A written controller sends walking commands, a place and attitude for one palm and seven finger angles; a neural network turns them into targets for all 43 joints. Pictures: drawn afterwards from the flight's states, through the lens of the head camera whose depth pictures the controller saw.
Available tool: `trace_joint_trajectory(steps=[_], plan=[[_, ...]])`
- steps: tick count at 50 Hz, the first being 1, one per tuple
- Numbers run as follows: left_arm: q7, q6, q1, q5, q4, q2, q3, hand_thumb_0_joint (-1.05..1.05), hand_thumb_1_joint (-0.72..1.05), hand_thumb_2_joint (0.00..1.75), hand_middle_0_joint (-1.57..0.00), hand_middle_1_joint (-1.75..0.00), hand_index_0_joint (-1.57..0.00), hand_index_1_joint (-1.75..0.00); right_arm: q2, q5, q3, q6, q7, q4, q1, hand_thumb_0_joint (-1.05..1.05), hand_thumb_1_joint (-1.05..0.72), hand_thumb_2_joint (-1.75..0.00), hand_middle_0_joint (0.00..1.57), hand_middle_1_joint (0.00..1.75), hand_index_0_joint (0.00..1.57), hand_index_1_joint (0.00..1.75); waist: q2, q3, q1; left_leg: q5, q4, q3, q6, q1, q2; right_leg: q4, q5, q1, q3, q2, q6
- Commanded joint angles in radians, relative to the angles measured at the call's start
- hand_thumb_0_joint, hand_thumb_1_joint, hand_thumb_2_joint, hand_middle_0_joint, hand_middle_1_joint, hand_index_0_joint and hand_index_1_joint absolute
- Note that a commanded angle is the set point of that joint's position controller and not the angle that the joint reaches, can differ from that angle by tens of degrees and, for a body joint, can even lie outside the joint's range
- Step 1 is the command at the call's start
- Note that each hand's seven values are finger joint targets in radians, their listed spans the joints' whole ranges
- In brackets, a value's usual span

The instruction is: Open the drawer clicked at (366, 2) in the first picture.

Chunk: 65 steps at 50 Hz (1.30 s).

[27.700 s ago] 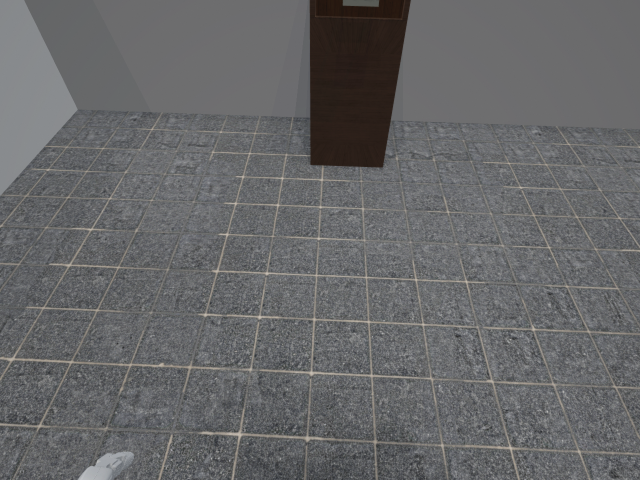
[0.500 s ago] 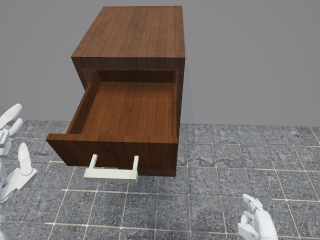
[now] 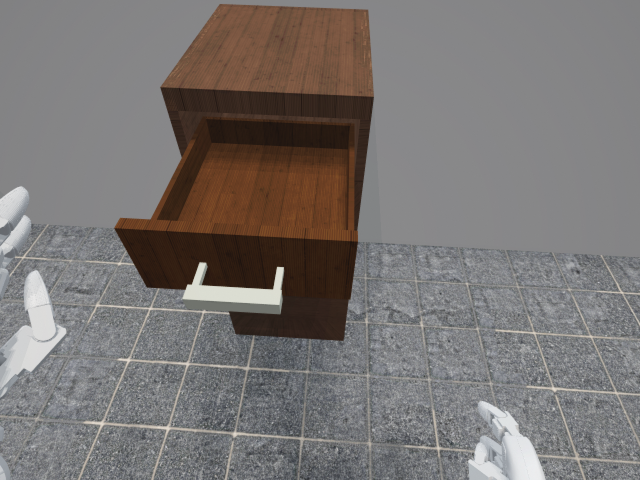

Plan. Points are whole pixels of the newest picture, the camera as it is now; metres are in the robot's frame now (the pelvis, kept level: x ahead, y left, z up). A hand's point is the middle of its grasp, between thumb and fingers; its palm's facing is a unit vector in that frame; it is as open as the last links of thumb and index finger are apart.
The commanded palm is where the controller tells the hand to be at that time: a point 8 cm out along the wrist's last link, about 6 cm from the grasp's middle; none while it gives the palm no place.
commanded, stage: step back with the hand held close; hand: left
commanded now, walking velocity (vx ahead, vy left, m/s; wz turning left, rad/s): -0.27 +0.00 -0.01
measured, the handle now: (237, 285) +0.37 +0.14 +0.02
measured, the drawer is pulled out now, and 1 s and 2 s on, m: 0.30 0.30 0.30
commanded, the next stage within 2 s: stop stepping back and stand still in 0.40 s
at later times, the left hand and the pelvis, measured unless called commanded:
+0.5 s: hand out of the picture +0.07 +0.19 +0.20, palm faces +0.29 -0.80 -0.52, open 7.4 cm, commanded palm +0.00 +0.24 +0.21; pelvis -0.14 -0.03 +0.01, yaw -3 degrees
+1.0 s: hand out of the picture -0.04 +0.20 +0.20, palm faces +0.46 -0.80 -0.39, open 7.4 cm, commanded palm -0.11 +0.24 +0.21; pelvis -0.24 -0.04 +0.00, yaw +1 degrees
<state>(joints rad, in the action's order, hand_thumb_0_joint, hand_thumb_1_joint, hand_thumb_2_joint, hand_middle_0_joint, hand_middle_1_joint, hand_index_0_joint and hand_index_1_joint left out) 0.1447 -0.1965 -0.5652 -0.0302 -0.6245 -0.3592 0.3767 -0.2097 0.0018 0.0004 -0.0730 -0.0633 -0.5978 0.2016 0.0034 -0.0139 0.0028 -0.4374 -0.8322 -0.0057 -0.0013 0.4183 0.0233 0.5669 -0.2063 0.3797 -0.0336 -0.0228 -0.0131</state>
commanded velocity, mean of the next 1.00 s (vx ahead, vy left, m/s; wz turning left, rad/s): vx -0.07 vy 0.02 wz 0.00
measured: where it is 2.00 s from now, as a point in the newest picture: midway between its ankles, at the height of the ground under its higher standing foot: outside the picture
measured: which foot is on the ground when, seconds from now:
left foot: down 0.00-0.36, up 0.38-0.64, down 0.66-0.92, up 0.94-1.00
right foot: down 0.00-0.08, up 0.10-0.30, down 0.32-0.70, up 0.72-0.88, down 0.90-1.00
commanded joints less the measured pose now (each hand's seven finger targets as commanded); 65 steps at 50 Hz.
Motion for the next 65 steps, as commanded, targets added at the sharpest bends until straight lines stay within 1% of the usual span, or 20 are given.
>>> trace_joint_trajectory(steps=[1,3,5,10,16,19,21,26,31,34,37,42,44,46,48,50,56,60,64,65], plan=[[0.036,-0.048,0.010,-0.010,-0.171,-0.193,0.148,0.00,0.90,0.90,-0.20,-0.30,-0.20,-0.30,-0.096,0.002,0.019,-0.041,-0.030,0.165,-0.099,0.00,-0.90,-0.90,0.20,0.30,0.20,0.30,0.068,-0.061,-0.026,0.128,0.390,-0.012,-0.003,-0.131,-0.029,-0.146,0.110,-0.025,0.110,-0.138,-0.050],[0.038,-0.070,0.017,-0.010,-0.254,-0.195,0.145,0.00,0.90,0.90,-0.20,-0.30,-0.20,-0.30,-0.146,-0.007,0.041,-0.056,-0.033,0.187,-0.112,0.00,-0.90,-0.90,0.20,0.30,0.20,0.30,-0.249,-0.062,0.000,0.305,0.549,0.263,0.085,-0.007,-0.262,0.103,-0.051,-0.073,0.021,0.007,0.032],[0.041,-0.086,-0.036,-0.017,-0.254,-0.216,0.171,0.00,0.90,0.90,-0.20,-0.30,-0.20,-0.30,-0.125,-0.011,0.058,-0.080,-0.021,0.170,-0.086,0.00,-0.90,-0.90,0.20,0.30,0.20,0.30,-0.236,-0.142,0.009,0.407,0.541,0.256,0.135,-0.019,-0.342,0.269,-0.287,-0.071,0.040,0.040,0.027],[0.035,-0.067,-0.005,-0.017,-0.309,-0.184,0.128,0.00,0.90,0.90,-0.20,-0.30,-0.20,-0.30,-0.121,-0.019,0.056,-0.128,0.003,0.132,-0.080,0.00,-0.90,-0.90,0.20,0.30,0.20,0.30,-0.197,-0.147,-0.002,0.793,0.414,0.138,0.114,-0.197,-0.294,0.178,-0.195,-0.022,0.015,0.045,0.035],[0.012,-0.051,0.009,-0.031,-0.194,-0.189,0.138,0.00,0.90,0.90,-0.20,-0.30,-0.20,-0.30,-0.147,-0.015,0.046,-0.120,0.019,0.112,-0.118,0.00,-0.90,-0.90,0.20,0.30,0.20,0.30,-0.133,-0.107,0.006,0.502,0.410,0.121,0.077,-0.073,-0.252,-0.109,0.025,-0.177,0.022,0.033,0.023],[0.014,-0.062,0.011,-0.032,-0.184,-0.242,0.155,0.00,0.90,0.90,-0.20,-0.30,-0.20,-0.30,-0.103,0.020,0.048,-0.098,0.024,0.145,-0.136,0.00,-0.90,-0.90,0.20,0.30,0.20,0.30,0.232,-0.150,0.011,0.001,-0.001,-0.035,-0.030,0.048,0.005,-0.290,0.469,-0.146,0.362,-0.286,-0.073],[0.022,-0.051,-0.058,-0.024,-0.187,-0.268,0.198,0.00,0.90,0.90,-0.20,-0.30,-0.20,-0.30,-0.095,0.016,0.051,-0.086,0.025,0.140,-0.147,0.00,-0.90,-0.90,0.20,0.30,0.20,0.30,0.203,-0.217,0.026,-0.056,-0.263,0.075,-0.027,0.121,0.017,-0.238,0.579,-0.186,0.291,-0.316,-0.055],[0.037,-0.039,-0.053,-0.008,-0.169,-0.225,0.162,0.00,0.90,0.90,-0.20,-0.30,-0.20,-0.30,-0.064,0.002,0.020,-0.022,-0.017,0.153,-0.143,0.00,-0.90,-0.90,0.20,0.30,0.20,0.30,0.106,-0.155,-0.005,-0.029,-0.060,-0.018,-0.033,0.008,-0.015,-0.236,0.394,-0.136,0.209,-0.207,-0.124],[0.057,-0.039,-0.062,-0.008,-0.192,-0.201,0.127,0.00,0.90,0.90,-0.20,-0.30,-0.20,-0.30,-0.122,0.001,0.035,-0.036,-0.033,0.157,-0.040,0.00,-0.90,-0.90,0.20,0.30,0.20,0.30,0.050,-0.160,-0.030,0.041,0.454,-0.037,0.028,-0.196,-0.008,-0.301,-0.131,-0.163,0.211,-0.141,-0.042],[0.052,-0.066,-0.014,0.001,-0.231,-0.213,0.132,0.00,0.90,0.90,-0.20,-0.30,-0.20,-0.30,-0.165,0.005,0.046,-0.063,-0.021,0.187,-0.041,0.00,-0.90,-0.90,0.20,0.30,0.20,0.30,-0.157,-0.079,-0.015,0.006,0.611,0.250,0.122,-0.114,-0.229,-0.058,-0.111,-0.131,0.083,0.017,0.032],[0.052,-0.066,-0.013,0.024,-0.236,-0.206,0.141,0.00,0.90,0.90,-0.20,-0.30,-0.20,-0.30,-0.127,-0.005,0.035,-0.089,-0.016,0.172,-0.053,0.00,-0.90,-0.90,0.20,0.30,0.20,0.30,-0.262,-0.007,-0.021,-0.221,0.701,0.247,0.106,0.049,-0.246,0.118,-0.115,-0.134,0.015,0.043,0.033],[0.049,-0.051,0.083,0.032,-0.095,-0.163,0.084,0.00,0.90,0.90,-0.20,-0.30,-0.20,-0.30,-0.145,-0.008,0.032,-0.119,-0.016,0.116,-0.049,0.00,-0.90,-0.90,0.20,0.30,0.20,0.30,-0.140,0.127,-0.026,-0.217,0.599,0.188,0.111,0.112,-0.233,-0.018,-0.158,-0.176,-0.019,0.046,0.017],[0.043,-0.053,0.131,0.031,-0.044,-0.168,0.083,0.00,0.90,0.90,-0.20,-0.30,-0.20,-0.30,-0.150,-0.010,0.038,-0.111,-0.017,0.103,-0.049,0.00,-0.90,-0.90,0.20,0.30,0.20,0.30,-0.011,0.133,-0.032,-0.125,0.449,0.118,0.079,0.105,-0.152,-0.176,-0.192,-0.178,0.110,-0.006,-0.028],[0.037,-0.063,0.165,0.021,-0.044,-0.201,0.100,0.00,0.90,0.90,-0.20,-0.30,-0.20,-0.30,-0.141,-0.013,0.043,-0.096,-0.007,0.094,-0.059,0.00,-0.90,-0.90,0.20,0.30,0.20,0.30,0.215,0.084,-0.032,0.008,0.127,-0.010,0.031,0.122,-0.043,-0.331,-0.248,-0.171,0.419,-0.217,-0.140],[0.030,-0.078,0.169,0.022,-0.079,-0.187,0.085,0.00,0.90,0.90,-0.20,-0.30,-0.20,-0.30,-0.130,0.000,0.061,-0.088,0.006,0.091,-0.063,0.00,-0.90,-0.90,0.20,0.30,0.20,0.30,0.180,0.006,-0.014,-0.027,-0.137,0.012,0.015,0.152,-0.034,-0.389,-0.294,-0.216,0.508,-0.301,-0.183],[0.031,-0.086,0.085,0.015,-0.125,-0.217,0.126,0.00,0.90,0.90,-0.20,-0.30,-0.20,-0.30,-0.117,-0.007,0.048,-0.079,0.015,0.097,-0.060,0.00,-0.90,-0.90,0.20,0.30,0.20,0.30,0.046,-0.030,-0.012,0.002,-0.106,0.021,0.012,0.120,-0.056,-0.355,-0.191,-0.198,0.450,-0.294,-0.193],[0.045,-0.102,-0.035,0.004,-0.247,-0.220,0.149,0.00,0.90,0.90,-0.20,-0.30,-0.20,-0.30,-0.084,-0.021,0.028,-0.088,-0.006,0.122,-0.043,0.00,-0.90,-0.90,0.20,0.30,0.20,0.30,0.052,-0.069,-0.024,0.129,0.330,-0.078,0.023,-0.195,-0.028,-0.304,-0.257,-0.078,0.207,-0.173,-0.114],[0.050,-0.105,-0.020,-0.005,-0.225,-0.191,0.134,0.00,0.90,0.90,-0.20,-0.30,-0.20,-0.30,-0.137,-0.014,0.044,-0.107,-0.017,0.144,-0.037,0.00,-0.90,-0.90,0.20,0.30,0.20,0.30,-0.227,-0.006,-0.018,0.040,0.557,0.276,0.126,-0.213,-0.265,0.024,-0.163,0.013,0.047,0.021,0.000],[0.047,-0.085,-0.001,0.004,-0.130,-0.200,0.161,0.00,0.90,0.90,-0.20,-0.30,-0.20,-0.30,-0.120,-0.002,0.035,-0.113,-0.018,0.126,-0.042,0.00,-0.90,-0.90,0.20,0.30,0.20,0.30,-0.147,0.032,-0.016,0.023,0.560,0.167,0.100,-0.019,-0.245,0.018,-0.138,-0.141,0.008,0.019,0.015],[-0.098,0.061,0.086,0.091,0.668,0.025,-0.304,0.00,0.90,0.90,-0.20,-0.30,-0.20,-0.30,-0.220,-0.009,0.096,-0.173,0.055,-0.123,-0.074,0.00,-0.90,-0.90,0.20,0.30,0.20,0.30,-0.099,0.022,-0.062,0.384,0.333,0.078,0.057,-0.112,-0.173,0.062,0.095,0.012,0.018,-0.034,0.012]])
